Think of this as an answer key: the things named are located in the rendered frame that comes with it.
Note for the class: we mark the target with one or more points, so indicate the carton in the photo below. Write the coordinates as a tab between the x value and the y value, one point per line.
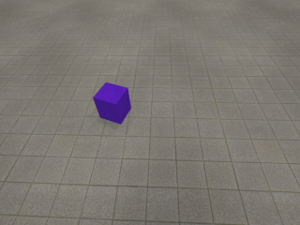
112	102

